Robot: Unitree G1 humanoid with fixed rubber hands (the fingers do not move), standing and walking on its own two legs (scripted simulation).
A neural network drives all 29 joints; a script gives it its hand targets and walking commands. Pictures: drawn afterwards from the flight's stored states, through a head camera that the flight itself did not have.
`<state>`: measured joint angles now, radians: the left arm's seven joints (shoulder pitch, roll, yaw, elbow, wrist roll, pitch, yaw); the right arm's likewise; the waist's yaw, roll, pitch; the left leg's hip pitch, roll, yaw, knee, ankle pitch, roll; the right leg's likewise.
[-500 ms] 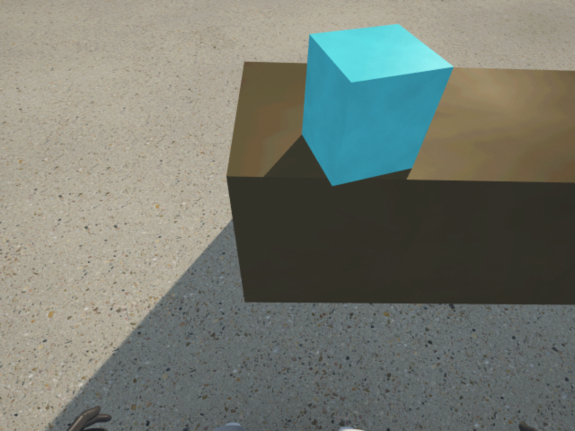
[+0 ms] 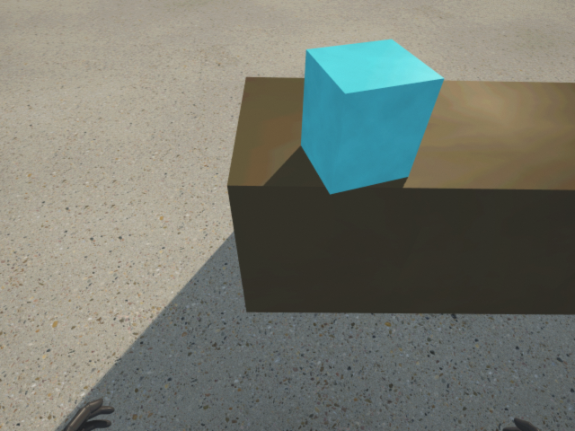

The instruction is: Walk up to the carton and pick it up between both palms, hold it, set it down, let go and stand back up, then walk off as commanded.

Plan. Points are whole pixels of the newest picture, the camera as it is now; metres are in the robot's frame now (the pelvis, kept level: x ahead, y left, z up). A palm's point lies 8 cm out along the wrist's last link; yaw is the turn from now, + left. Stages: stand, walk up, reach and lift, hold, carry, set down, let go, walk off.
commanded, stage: walk up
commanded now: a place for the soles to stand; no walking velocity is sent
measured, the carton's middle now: (360, 117) +0.78 -0.14 +0.04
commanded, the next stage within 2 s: none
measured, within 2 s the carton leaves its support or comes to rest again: neither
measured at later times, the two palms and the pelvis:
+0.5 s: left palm (97, 386) +0.22 +0.30 -0.07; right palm out of the picture +0.04 -0.34 -0.04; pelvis +0.07 +0.00 +0.02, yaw -3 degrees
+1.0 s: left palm (145, 373) +0.24 +0.24 -0.08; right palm (571, 377) +0.24 -0.41 -0.06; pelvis +0.17 -0.07 +0.01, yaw -1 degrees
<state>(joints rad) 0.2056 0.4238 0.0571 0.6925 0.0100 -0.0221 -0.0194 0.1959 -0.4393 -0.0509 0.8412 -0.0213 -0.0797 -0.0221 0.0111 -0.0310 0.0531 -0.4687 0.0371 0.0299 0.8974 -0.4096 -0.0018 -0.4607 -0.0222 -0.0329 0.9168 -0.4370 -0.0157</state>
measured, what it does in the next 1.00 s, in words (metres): walks ahead: right foot, then left foot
